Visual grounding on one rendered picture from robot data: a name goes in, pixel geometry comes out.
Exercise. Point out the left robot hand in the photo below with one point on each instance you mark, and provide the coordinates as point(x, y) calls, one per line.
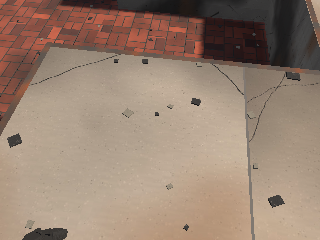
point(48, 234)

